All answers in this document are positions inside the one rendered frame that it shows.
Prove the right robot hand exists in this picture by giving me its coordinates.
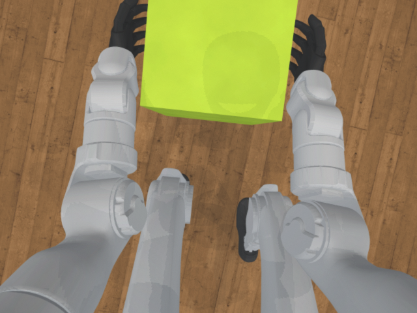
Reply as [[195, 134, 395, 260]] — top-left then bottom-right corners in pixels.
[[289, 14, 326, 82]]

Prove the carton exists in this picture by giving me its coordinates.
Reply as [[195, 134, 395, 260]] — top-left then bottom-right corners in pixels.
[[140, 0, 298, 125]]

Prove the robot right upper arm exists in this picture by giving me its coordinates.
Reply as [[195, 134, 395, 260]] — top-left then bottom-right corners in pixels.
[[281, 200, 417, 313]]

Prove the robot left forearm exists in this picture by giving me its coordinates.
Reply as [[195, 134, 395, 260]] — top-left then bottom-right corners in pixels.
[[61, 46, 139, 228]]

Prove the robot right thigh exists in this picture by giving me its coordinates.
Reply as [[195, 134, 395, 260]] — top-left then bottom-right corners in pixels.
[[248, 192, 319, 313]]

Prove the right robot foot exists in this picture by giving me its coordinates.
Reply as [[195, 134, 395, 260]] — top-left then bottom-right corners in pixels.
[[237, 198, 258, 262]]

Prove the robot left upper arm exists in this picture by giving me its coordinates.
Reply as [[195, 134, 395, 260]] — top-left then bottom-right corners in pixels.
[[0, 177, 147, 313]]

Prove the left robot hand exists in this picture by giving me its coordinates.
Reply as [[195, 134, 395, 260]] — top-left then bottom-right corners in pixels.
[[109, 0, 148, 58]]

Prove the robot right forearm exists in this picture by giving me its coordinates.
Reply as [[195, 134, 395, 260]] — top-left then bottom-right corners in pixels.
[[286, 70, 364, 219]]

